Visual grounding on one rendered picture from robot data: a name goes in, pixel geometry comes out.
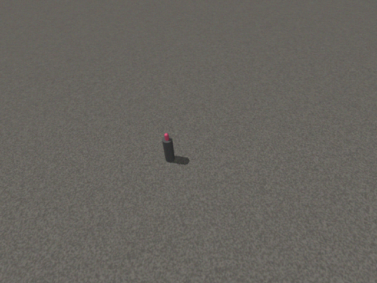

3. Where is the bottle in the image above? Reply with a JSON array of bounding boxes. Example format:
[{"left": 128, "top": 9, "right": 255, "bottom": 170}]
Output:
[{"left": 162, "top": 133, "right": 175, "bottom": 163}]

